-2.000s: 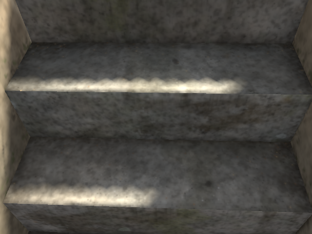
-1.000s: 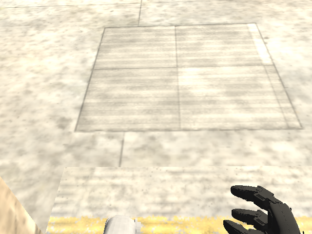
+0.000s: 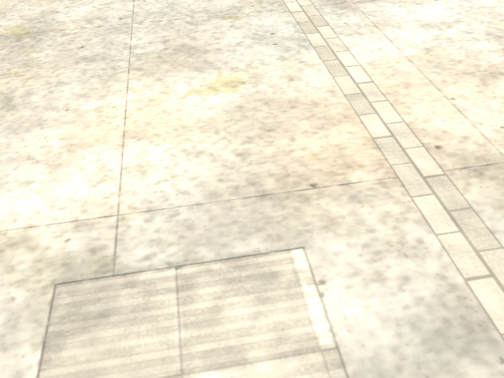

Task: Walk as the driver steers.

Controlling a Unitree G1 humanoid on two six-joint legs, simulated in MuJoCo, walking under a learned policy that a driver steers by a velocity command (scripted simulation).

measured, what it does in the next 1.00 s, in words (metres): walks ahead, turning left: left foot, then right foot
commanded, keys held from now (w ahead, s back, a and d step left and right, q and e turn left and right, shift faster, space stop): w+q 0.64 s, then w+e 0.36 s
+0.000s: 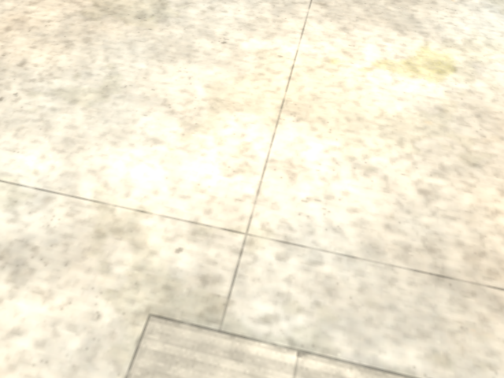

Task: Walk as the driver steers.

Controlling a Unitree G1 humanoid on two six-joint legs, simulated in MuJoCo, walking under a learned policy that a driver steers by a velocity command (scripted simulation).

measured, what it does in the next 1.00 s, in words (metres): walks ahead, turning right: left foot, then right foot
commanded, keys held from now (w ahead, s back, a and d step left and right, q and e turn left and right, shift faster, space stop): w+e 0.88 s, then w+q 0.12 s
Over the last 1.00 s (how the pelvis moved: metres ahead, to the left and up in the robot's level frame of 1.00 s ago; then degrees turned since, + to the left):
0.57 0.23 -0.01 21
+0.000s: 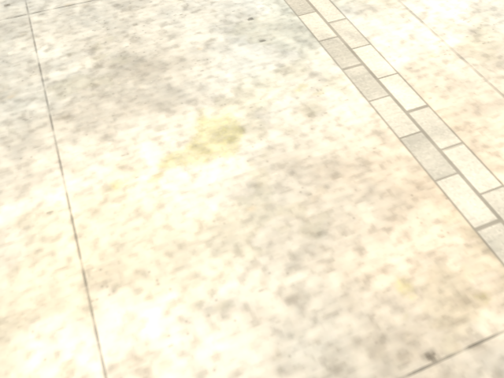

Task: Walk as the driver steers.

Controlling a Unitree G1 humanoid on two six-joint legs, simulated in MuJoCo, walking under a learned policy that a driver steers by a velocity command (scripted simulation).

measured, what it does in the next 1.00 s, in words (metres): walks ahead, turning left: left foot, then right foot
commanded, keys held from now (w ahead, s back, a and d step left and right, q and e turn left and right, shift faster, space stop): w+q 1.00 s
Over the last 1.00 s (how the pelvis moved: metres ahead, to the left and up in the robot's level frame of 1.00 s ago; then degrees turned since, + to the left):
0.52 -0.10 0.01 -33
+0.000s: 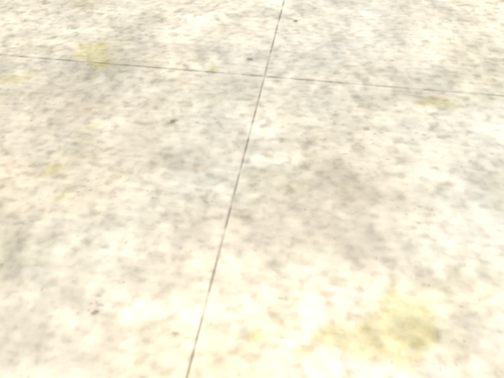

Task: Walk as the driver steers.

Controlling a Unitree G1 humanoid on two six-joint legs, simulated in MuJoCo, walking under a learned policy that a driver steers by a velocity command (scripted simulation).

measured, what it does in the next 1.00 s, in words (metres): walks ahead: left foot, then right foot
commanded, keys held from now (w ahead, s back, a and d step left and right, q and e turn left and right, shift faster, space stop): w+q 0.16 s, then w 0.12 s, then no key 0.72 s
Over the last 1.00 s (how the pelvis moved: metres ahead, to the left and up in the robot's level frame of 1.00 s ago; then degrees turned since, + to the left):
0.58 0.11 0.00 31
